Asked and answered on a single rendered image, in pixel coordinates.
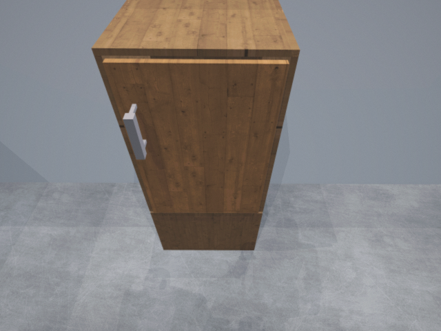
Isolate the handle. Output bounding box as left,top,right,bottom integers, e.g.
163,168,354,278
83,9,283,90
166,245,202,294
123,104,147,160

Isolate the cupboard door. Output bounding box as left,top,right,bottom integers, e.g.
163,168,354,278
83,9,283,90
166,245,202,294
103,59,289,213

